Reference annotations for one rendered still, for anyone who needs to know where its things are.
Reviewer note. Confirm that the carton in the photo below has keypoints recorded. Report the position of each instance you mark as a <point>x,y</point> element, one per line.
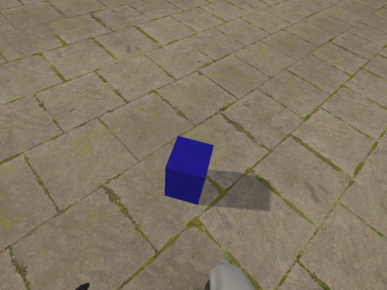
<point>186,169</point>

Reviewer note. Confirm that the right robot thigh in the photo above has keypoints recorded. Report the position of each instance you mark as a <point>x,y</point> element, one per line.
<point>229,277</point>

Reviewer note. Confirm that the robot right shin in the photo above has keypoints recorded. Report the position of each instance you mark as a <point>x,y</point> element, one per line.
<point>223,262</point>

